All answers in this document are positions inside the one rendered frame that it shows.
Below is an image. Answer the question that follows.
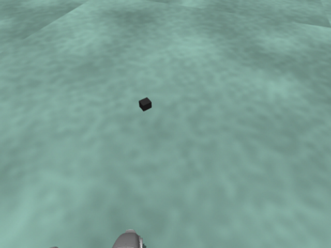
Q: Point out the small box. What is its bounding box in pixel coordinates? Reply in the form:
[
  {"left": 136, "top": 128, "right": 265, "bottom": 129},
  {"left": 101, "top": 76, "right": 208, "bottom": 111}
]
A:
[{"left": 139, "top": 98, "right": 152, "bottom": 111}]

